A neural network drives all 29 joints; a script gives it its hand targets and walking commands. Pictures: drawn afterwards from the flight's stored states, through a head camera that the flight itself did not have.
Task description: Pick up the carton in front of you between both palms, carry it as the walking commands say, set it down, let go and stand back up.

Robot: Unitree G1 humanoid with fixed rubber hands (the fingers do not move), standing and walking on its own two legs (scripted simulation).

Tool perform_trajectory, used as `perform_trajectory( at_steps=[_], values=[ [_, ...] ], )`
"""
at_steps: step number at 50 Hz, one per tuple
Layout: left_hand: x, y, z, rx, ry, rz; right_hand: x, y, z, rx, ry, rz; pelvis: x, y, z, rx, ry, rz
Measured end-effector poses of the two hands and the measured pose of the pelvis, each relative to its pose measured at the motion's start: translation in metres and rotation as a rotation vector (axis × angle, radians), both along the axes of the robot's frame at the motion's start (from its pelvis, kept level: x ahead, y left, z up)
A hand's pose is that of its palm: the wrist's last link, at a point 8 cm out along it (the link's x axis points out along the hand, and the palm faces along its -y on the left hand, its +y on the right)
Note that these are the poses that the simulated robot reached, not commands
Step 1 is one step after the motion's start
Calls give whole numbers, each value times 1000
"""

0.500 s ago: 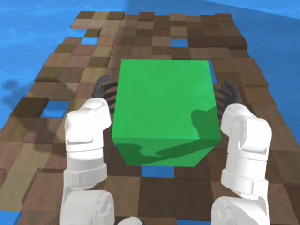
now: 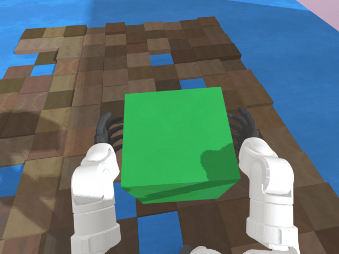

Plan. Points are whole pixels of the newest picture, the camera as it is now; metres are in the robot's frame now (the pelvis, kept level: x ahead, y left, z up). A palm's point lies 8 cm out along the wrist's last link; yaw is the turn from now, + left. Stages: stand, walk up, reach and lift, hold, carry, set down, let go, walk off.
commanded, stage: carry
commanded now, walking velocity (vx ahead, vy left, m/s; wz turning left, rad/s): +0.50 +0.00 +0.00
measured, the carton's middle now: (177, 152) +0.35 -0.02 +0.03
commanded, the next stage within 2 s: none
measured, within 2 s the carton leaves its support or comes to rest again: neither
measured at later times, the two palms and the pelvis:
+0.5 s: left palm (109, 57) +0.63 +0.15 +0.13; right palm (211, 55) +0.63 -0.15 +0.12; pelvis +0.30 +0.00 +0.00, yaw -1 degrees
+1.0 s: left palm (107, 39) +0.79 +0.18 +0.10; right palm (191, 33) +0.79 -0.12 +0.11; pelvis +0.48 +0.02 +0.00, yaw -1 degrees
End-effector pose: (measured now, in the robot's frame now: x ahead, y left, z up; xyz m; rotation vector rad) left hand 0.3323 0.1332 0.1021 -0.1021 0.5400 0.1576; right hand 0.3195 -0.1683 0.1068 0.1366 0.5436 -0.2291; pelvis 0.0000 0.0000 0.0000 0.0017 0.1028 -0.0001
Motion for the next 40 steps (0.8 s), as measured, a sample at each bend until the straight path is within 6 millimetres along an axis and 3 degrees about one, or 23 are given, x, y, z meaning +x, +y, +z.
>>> perform_trajectory(
  at_steps=[5, 13, 18, 21, 24, 29, 32, 35, 40],
  values=[
    [59, 0, 3, 50, 35, 24, 81, 1, -4, -12, 19, 98, 56, -14, -2, -12, -3, -2],
    [123, 14, 11, -5, 100, 124, 165, 17, 0, 51, 89, 124, 138, -29, 21, 33, 3, 12],
    [193, 14, 37, 7, 21, 95, 224, 13, 21, 23, 11, 90, 196, -22, 22, 30, 2, -1],
    [239, 13, 43, 31, 4, 58, 262, 12, 26, -18, -7, 70, 236, -14, 17, 15, 4, -7],
    [283, 17, 31, 38, 33, 34, 301, 14, 17, -34, 20, 55, 282, -4, 6, 1, 2, -20],
    [360, 25, -11, 4, 78, -17, 365, 27, -12, -12, 64, 32, 358, 16, -22, -26, -27, -38],
    [393, 25, -32, -10, 135, -51, 388, 27, -29, -30, 125, 0, 377, 24, -20, -20, -20, -37],
    [414, 25, -45, -37, 173, -51, 403, 28, -41, -15, 165, -25, 394, 31, -13, -29, -17, -44],
    [438, 31, -44, -78, 136, -33, 427, 33, -38, -5, 130, -42, 421, 36, -3, -47, -19, -23]
  ],
)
